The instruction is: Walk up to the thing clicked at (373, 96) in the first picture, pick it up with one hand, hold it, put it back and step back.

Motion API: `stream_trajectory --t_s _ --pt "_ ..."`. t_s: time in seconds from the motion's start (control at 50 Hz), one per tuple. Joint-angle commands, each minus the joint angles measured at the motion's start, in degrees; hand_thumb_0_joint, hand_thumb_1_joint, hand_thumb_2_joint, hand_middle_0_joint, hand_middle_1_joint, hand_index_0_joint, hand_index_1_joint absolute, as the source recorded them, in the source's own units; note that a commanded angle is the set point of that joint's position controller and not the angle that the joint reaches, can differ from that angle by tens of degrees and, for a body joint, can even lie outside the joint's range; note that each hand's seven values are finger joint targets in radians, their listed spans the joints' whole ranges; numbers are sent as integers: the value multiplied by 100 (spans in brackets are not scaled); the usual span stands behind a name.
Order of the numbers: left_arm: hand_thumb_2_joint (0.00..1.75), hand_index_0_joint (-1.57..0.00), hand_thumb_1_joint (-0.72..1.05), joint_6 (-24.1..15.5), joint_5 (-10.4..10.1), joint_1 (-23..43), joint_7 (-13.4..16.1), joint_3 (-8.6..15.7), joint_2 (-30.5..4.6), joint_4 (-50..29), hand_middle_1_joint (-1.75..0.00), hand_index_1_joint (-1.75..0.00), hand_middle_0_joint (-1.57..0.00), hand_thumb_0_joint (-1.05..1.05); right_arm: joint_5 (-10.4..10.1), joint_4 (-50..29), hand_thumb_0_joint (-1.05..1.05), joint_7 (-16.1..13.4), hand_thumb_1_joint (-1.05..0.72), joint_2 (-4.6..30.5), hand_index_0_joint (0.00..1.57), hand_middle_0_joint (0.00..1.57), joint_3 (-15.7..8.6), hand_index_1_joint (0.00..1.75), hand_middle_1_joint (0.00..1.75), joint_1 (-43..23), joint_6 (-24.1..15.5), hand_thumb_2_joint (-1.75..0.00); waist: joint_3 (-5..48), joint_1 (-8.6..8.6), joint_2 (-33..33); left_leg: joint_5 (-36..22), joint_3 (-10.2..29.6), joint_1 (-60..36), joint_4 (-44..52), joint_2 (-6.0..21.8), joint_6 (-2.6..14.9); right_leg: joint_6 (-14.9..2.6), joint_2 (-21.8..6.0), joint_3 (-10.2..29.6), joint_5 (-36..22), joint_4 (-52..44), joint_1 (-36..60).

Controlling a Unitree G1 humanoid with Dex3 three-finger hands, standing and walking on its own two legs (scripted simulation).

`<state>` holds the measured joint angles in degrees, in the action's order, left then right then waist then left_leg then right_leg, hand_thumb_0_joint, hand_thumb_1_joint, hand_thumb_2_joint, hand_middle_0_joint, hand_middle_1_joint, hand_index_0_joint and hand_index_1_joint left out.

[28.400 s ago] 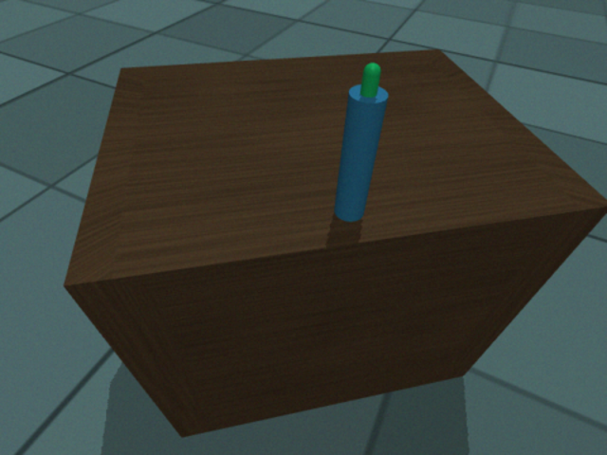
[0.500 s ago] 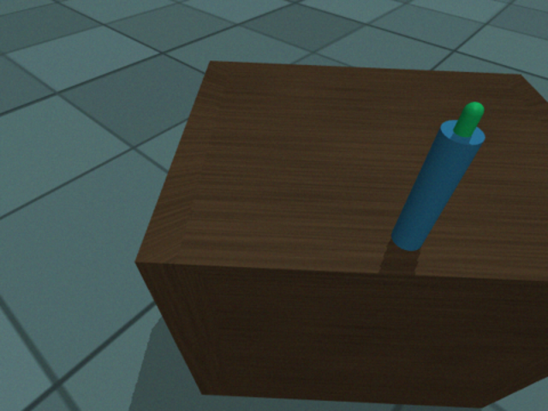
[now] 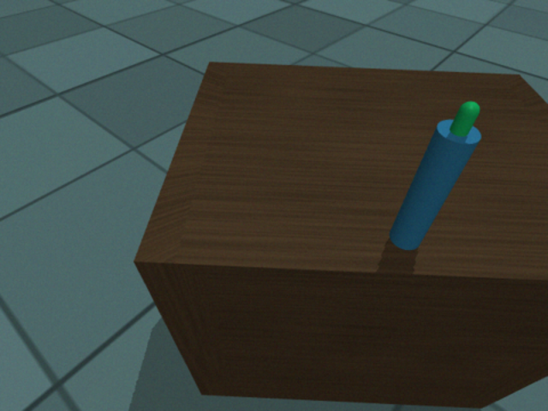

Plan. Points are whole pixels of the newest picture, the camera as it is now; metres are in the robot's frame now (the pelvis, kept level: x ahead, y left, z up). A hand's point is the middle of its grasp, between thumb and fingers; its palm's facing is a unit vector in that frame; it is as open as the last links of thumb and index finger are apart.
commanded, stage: stand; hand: right
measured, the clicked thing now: (432, 183) +0.42 -0.21 +0.14
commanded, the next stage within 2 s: step back in 0.54 s
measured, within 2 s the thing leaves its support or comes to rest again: neither
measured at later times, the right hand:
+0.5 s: hand out of the picture +0.06 -0.25 -0.16, palm faces -0.03 +0.94 -0.33, open 7.4 cm
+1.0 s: hand out of the picture -0.02 -0.22 -0.16, palm faces -0.04 +0.90 -0.44, open 7.4 cm
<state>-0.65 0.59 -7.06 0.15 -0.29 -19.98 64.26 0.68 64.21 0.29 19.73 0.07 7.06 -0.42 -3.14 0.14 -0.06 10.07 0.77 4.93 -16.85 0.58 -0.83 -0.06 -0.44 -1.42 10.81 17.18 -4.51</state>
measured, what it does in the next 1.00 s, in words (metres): steps on the spot: left foot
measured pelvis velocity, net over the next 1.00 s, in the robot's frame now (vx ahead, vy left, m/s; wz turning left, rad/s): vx -0.07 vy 0.05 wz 0.00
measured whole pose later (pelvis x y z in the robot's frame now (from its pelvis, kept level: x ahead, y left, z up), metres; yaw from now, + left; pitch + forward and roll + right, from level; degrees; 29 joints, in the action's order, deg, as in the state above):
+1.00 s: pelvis -0.07 +0.05 -0.02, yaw +0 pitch -1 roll -1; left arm 4.1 0.5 -0.6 1.9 3.4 -23.8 51.1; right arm 1.9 54.7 0.1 20.0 -2.8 8.7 2.0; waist -12.1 1.3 -3.9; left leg 20.0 1.4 14.1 -35.1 -1.2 2.3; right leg -1.5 6.1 9.1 30.8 59.1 -26.7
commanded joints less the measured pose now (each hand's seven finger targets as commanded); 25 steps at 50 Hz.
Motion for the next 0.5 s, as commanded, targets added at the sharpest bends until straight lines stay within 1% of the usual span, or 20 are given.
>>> stream_trajectory --t_s 0.0,0.08,0.12,0.16,0.18,0.24,0.26,0.28,0.3,0.34,0.36,0.4,0.46,0.48 --pt "90 -20 90 -132 -6 152 62 234 -1231 -312 -30 -30 -20 0 -28 -309 0 -105 -90 1241 20 20 -218 30 30 -173 -134 -90 519 -17 -9 -1182 460 -113 123 695 177 -132 -745 556 -1278 -217 105" --pt "90 -20 90 -119 -6 183 60 239 -1240 -322 -30 -30 -20 0 -14 -311 0 -111 -90 1239 20 20 -210 30 30 -147 -125 -90 491 -11 71 -1072 440 -54 141 691 175 -148 -740 569 -1152 -218 104" --pt "90 -20 90 -109 -22 175 57 240 -1228 -298 -30 -30 -20 0 -18 -291 0 -110 -90 1245 20 20 -203 30 30 -107 -121 -90 376 -2 90 -878 430 31 192 673 182 -138 -747 596 -971 -261 68" --pt "90 -20 90 -106 -12 157 50 235 -1236 -290 -30 -30 -20 0 -18 -301 0 -104 -90 1212 20 20 -191 30 30 -144 -127 -90 358 -19 78 -930 476 21 233 694 166 -145 -720 559 -903 -238 11" --pt "90 -20 90 -103 -7 143 48 244 -1232 -298 -30 -30 -20 0 -22 -298 0 -111 -90 1252 20 20 -200 30 30 -128 -136 -90 382 -22 118 -840 454 15 226 691 186 -136 -725 587 -878 -266 36" --pt "90 -20 90 -110 12 153 48 245 -1253 -301 -30 -30 -20 0 -28 -321 0 -110 -90 1263 20 20 -209 30 30 -178 -137 -90 408 -32 35 -935 487 -60 202 718 198 -137 -720 572 -907 -241 -10" --pt "90 -20 90 -108 -10 188 49 252 -1270 -293 -30 -30 -20 0 -22 -299 0 -107 -90 1213 20 20 -192 30 30 -117 -134 -90 370 -6 -16 -906 484 -24 224 701 182 -145 -722 589 -866 -243 -18" --pt "90 -20 90 -103 -3 152 41 241 -1212 -295 -30 -30 -20 0 -16 -305 0 -112 -90 1256 20 20 -197 30 30 -140 -136 -90 373 -36 83 -781 452 -27 217 697 193 -138 -722 599 -790 -269 -56" --pt "90 -20 90 -104 -8 181 44 242 -1240 -285 -30 -30 -20 0 -17 -291 0 -107 -90 1217 20 20 -187 30 30 -97 -135 -90 301 -8 37 -753 484 53 253 693 181 -137 -717 593 -760 -277 -37" --pt "90 -20 90 -100 -5 139 37 231 -1208 -279 -30 -30 -20 0 -16 -293 0 -101 -90 1243 20 20 -198 30 30 -148 -134 -90 289 -33 2 -709 497 57 271 684 167 -134 -696 579 -663 -285 -88" --pt "90 -20 90 -100 -10 147 36 240 -1237 -294 -30 -30 -20 0 -10 -303 0 -103 -90 1257 20 20 -203 30 30 -135 -134 -90 356 -26 28 -688 467 -5 244 696 183 -148 -710 603 -643 -284 -79" --pt "90 -20 90 -104 -11 170 30 236 -1224 -301 -30 -30 -20 0 -8 -292 0 -102 -90 1250 20 20 -192 30 30 -129 -142 -90 329 -30 97 -661 476 49 252 699 190 -144 -725 627 -690 -283 -42" --pt "90 -20 90 -104 -3 164 41 247 -1263 -286 -30 -30 -20 0 -7 -293 0 -97 -90 1241 20 20 -208 30 30 -127 -140 -90 367 -21 -33 -664 489 50 257 693 175 -145 -710 603 -648 -267 -64" --pt "90 -20 90 -105 -9 166 37 237 -1236 -277 -30 -30 -20 0 -11 -277 0 -94 -90 1250 20 20 -204 30 30 -125 -137 -90 307 -19 -15 -599 489 65 265 682 171 -137 -711 631 -609 -303 -109"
